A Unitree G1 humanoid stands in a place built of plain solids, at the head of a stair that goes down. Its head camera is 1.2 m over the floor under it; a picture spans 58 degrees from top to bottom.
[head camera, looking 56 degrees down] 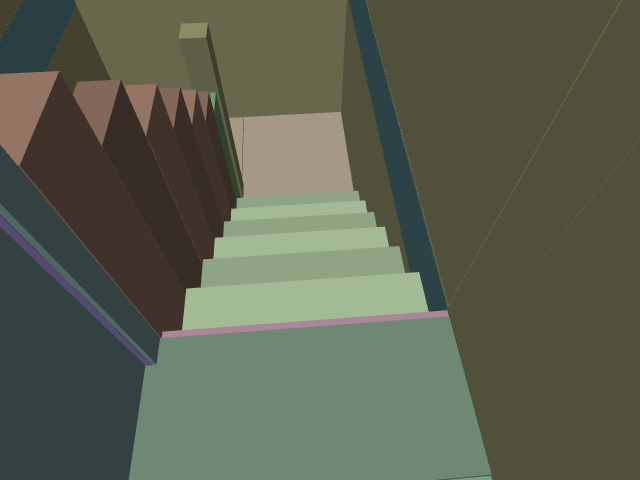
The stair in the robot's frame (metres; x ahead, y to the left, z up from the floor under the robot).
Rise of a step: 0.19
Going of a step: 0.24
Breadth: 0.85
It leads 5 degrees to the left of straight ahead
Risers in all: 7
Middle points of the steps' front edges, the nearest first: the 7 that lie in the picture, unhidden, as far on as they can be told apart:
0.52 0.04 0.00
0.76 0.06 -0.19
1.00 0.08 -0.38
1.24 0.10 -0.56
1.48 0.12 -0.75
1.72 0.13 -0.94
1.96 0.15 -1.13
